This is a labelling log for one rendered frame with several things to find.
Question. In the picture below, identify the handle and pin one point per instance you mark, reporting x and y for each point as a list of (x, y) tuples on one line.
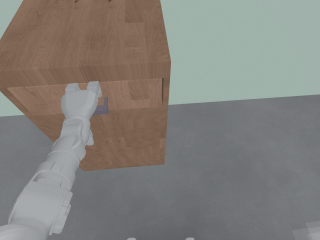
[(102, 109)]

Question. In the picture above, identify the cabinet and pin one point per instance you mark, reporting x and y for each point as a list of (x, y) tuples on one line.
[(56, 42)]

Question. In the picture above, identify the left robot forearm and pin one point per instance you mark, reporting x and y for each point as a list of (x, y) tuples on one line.
[(61, 163)]

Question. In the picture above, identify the drawer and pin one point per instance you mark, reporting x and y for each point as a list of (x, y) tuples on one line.
[(123, 94)]

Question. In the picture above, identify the left robot hand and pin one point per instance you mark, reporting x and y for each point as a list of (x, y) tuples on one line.
[(77, 102)]

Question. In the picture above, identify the robot left upper arm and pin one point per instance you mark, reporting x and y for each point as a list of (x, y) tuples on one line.
[(41, 211)]

